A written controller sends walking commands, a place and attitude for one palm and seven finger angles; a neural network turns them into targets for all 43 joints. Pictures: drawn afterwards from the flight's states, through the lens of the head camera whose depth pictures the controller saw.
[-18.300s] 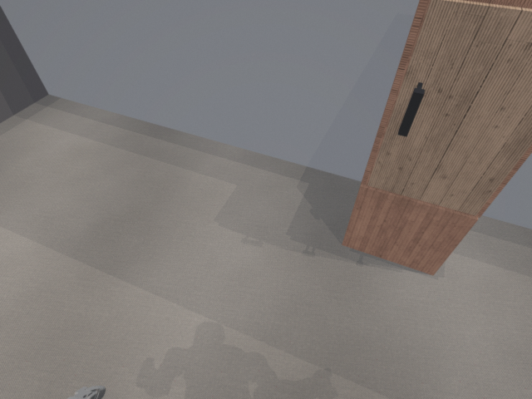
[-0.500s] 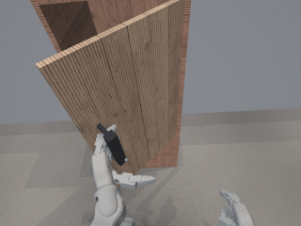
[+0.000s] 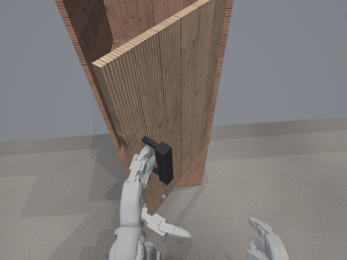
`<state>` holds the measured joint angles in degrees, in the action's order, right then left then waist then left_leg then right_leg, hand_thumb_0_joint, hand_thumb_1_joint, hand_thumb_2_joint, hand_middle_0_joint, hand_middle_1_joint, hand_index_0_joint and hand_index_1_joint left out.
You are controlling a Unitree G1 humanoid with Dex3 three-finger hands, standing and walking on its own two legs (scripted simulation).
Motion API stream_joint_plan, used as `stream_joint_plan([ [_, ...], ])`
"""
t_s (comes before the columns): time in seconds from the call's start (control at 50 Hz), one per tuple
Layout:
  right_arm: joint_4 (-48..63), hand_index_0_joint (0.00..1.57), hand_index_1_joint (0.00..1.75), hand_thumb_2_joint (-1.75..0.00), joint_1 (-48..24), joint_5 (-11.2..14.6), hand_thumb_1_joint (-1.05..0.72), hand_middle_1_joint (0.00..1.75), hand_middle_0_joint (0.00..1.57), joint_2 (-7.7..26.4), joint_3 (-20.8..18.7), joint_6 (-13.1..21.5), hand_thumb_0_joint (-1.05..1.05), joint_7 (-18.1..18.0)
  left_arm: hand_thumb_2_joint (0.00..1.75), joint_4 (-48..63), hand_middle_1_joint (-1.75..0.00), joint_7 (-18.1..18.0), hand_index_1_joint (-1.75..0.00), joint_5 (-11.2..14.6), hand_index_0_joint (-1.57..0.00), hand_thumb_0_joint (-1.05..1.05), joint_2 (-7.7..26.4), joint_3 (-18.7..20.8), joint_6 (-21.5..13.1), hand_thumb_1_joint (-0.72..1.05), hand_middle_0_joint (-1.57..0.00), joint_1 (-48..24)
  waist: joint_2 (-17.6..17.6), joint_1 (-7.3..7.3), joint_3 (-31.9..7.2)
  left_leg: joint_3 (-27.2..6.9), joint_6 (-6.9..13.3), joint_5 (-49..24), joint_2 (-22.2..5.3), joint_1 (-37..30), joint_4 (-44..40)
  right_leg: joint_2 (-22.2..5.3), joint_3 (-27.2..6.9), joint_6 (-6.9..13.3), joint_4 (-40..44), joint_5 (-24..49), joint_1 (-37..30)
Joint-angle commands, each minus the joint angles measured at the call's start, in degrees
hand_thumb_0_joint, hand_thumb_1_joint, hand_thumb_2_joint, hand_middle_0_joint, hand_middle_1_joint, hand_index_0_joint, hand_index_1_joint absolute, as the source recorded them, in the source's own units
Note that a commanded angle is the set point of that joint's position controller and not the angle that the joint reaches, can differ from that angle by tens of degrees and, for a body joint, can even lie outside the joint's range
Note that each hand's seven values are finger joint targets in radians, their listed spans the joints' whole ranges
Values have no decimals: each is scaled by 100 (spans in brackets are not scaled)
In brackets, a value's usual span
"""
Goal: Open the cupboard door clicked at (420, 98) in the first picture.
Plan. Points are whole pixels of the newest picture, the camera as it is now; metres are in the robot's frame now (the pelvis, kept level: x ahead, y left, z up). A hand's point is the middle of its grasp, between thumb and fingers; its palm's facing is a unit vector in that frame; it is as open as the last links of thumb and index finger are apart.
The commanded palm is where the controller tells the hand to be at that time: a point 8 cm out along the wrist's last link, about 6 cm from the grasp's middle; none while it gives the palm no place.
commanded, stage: slide the hand sideways off the handle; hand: left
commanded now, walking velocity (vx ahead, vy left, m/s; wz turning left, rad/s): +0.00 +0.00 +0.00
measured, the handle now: (157, 160) +0.33 +0.05 +0.07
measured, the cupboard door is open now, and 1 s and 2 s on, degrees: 50 47 47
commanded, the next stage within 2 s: draw the hand back to the body in 0.68 s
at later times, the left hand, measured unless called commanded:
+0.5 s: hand (139, 214) +0.21 +0.08 +0.07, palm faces +0.07 -1.00 +0.03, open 16.2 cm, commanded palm +0.17 +0.13 +0.07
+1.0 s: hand (112, 218) +0.19 +0.12 +0.10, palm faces +0.10 -0.99 -0.04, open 16.4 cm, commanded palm +0.15 +0.17 +0.11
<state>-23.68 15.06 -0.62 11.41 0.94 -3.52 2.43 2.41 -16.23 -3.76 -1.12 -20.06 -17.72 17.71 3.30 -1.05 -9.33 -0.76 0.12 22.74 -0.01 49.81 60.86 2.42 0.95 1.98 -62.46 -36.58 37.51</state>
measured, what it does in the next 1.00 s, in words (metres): stands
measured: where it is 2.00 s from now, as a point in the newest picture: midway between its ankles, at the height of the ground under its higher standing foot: outside the picture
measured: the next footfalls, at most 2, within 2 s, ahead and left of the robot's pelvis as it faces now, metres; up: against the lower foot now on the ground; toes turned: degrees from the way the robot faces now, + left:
none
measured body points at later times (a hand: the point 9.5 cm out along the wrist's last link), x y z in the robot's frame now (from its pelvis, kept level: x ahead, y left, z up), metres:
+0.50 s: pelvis -0.01 +0.01 +0.00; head +0.03 +0.00 +0.44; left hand +0.20 +0.13 +0.07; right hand +0.19 -0.20 -0.08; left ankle +0.07 +0.12 -0.66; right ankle -0.05 -0.10 -0.66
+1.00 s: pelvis +0.00 -0.01 +0.00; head +0.03 -0.03 +0.45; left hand +0.18 +0.17 +0.10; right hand +0.19 -0.22 -0.08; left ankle +0.07 +0.12 -0.66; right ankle -0.05 -0.10 -0.66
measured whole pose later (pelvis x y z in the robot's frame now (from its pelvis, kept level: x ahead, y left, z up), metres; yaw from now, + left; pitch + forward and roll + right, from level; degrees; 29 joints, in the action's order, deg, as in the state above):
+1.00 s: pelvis +0.00 -0.01 +0.00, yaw +1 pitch +11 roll -1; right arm -21.6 15.7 1.3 12.0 1.0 -0.8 -1.4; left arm 21.4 -3.5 6.4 7.3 -7.0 -17.6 36.2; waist 4.4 1.0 -9.5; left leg -2.2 -0.4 23.5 -0.2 49.9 62.0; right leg 2.9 2.3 2.2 -62.4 -37.1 36.8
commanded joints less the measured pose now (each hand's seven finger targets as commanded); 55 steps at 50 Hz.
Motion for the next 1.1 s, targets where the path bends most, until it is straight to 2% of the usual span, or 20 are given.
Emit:
stream_joint_plan([
  [0.0,1039,20,30,-90,-661,-8,-90,30,20,538,-184,312,0,-41,30,1349,-30,-175,-30,-55,-15,0,-306,53,-362,-50,-15,-556,-585,59,-807,-221,154,-375,-17,-1788,-779,-22,123,-21,1227,1420,691],
  [0.1,1093,20,30,-90,-724,7,-90,30,20,540,-152,259,0,-51,30,1463,-30,-191,-30,-63,-15,0,-315,23,-274,-50,-15,-594,-442,83,-789,-274,129,-183,-26,-1831,-879,-3,186,4,1169,1189,740],
  [0.26,1190,20,30,-90,-687,16,-90,30,20,533,-142,223,0,-51,30,1702,-30,-35,-30,39,-15,0,-228,76,-202,-50,-15,158,-552,129,-752,-248,132,-333,-16,-1758,-876,21,199,7,1188,1362,592],
  [0.3,1181,20,30,-90,-699,10,-90,30,20,542,-150,231,0,-69,30,1837,-30,13,-30,6,-15,0,-92,149,-246,-50,-15,101,-460,83,-707,-260,128,-293,-39,-1741,-845,19,193,3,1137,1313,705],
  [0.34,1214,20,30,-90,-669,10,-90,30,20,537,-144,255,0,-59,30,1928,-30,68,-30,-2,-15,0,-60,135,-296,-50,-15,402,-369,103,-670,-260,128,-294,-23,-1701,-821,22,188,12,1117,1307,732],
  [0.38,1225,20,30,-90,-625,9,-90,30,20,545,-158,297,0,-72,30,2073,-30,153,-30,56,-15,0,49,223,-357,-50,-15,516,-470,84,-737,-267,138,-321,-34,-1666,-774,35,168,1,1090,1336,716],
  [0.44,1261,20,30,-90,-600,8,-90,30,20,543,-160,350,0,-91,30,2308,-30,291,-30,162,-15,0,165,340,-467,-50,-15,854,-359,128,-811,-218,149,-399,-2,-1617,-698,28,133,-7,1063,1459,687],
  [0.48,1281,20,30,-90,-549,24,-90,30,20,555,-167,398,0,-104,30,2426,-30,396,-30,236,-15,0,261,399,-523,-50,-15,1048,-443,113,-850,-219,167,-485,4,-1562,-646,32,109,-22,1038,1586,630],
  [0.62,1303,20,30,-90,-444,56,-90,30,20,588,-202,599,0,-166,30,2710,-30,964,-30,542,-15,0,466,530,-761,-50,-15,1811,-445,33,-674,-207,213,-542,40,-1315,-429,-5,55,-106,970,1901,743],
  [0.64,1305,20,30,-90,-420,53,-90,30,20,605,-205,613,0,-184,30,2689,-30,1020,-30,578,-15,0,508,579,-772,-50,-15,1821,-565,4,-609,-203,216,-497,48,-1212,-381,-19,30,-126,980,1915,741],
  [0.7,1271,20,30,-90,-418,37,-90,30,20,601,-230,689,0,-237,30,2776,-30,1092,-30,637,-15,0,636,757,-862,-50,-15,1596,-534,18,-796,-205,223,-487,59,-1118,-213,-51,-59,-157,914,1944,796],
  [0.76,1295,20,30,-90,-401,56,-90,30,20,600,-234,723,0,-262,30,2797,-30,1131,-30,689,-15,0,548,702,-882,-50,-15,1654,-565,16,-818,-203,228,-472,56,-1134,-225,-46,-35,-165,911,1905,821],
  [0.78,1307,20,30,-90,-395,69,-90,30,20,596,-248,711,0,-284,30,2981,-30,1112,-30,710,-15,0,811,957,-864,-50,-15,1677,-399,112,-949,-192,227,-566,54,-1203,-245,-40,-63,-146,923,1965,695],
  [0.82,1313,20,30,-90,-351,91,-90,30,20,570,-243,670,0,-320,30,3217,-30,1089,-30,754,-15,0,1059,1228,-770,-50,-15,1794,-342,168,-1109,-134,229,-700,62,-1402,-345,-44,-99,-155,1023,2164,459],
  [0.88,1333,20,30,-90,-376,160,-90,30,20,549,-238,608,0,-386,30,3250,-30,1177,-30,904,-15,0,1101,1438,-501,-50,-15,2024,-465,191,-965,-112,238,-844,64,-1507,-477,-46,-91,-216,1221,2514,163],
  [0.9,1304,20,30,-90,-383,182,-90,30,20,544,-215,612,0,-396,30,3233,-30,1233,-30,958,-15,0,1036,1405,-425,-50,-15,2009,-455,135,-798,-114,233,-814,54,-1552,-553,-44,-52,-233,1280,2526,179],
  [0.94,1242,20,30,-90,-376,204,-90,30,20,569,-221,625,0,-447,30,3140,-30,1361,-30,1087,-15,0,1088,1559,-281,-50,-15,1984,-720,84,-604,-137,229,-731,50,-1516,-601,-71,-83,-300,1430,2598,93],
  [0.96,1235,20,30,-90,-412,207,-90,30,20,583,-211,647,0,-470,30,3150,-30,1446,-30,1140,-15,0,1095,1588,-229,-50,-15,1978,-628,78,-526,-135,230,-716,58,-1535,-619,-97,-132,-321,1506,2637,77],
  [1.02,1168,20,30,-90,-391,225,-90,30,20,597,-223,697,0,-510,30,3124,-30,1661,-30,1299,-15,0,1240,1892,-131,-50,-15,2131,-691,118,-563,-141,219,-875,65,-1669,-717,-135,-121,-363,1578,2974,-152],
  [1.08,1106,20,30,-90,-450,247,-90,30,20,609,-215,731,0,-557,30,3171,-30,1821,-30,1448,-15,0,1440,2187,-78,-50,-15,1995,-536,138,-409,-149,217,-859,77,-1725,-810,-145,-141,-359,1726,2861,-228],
])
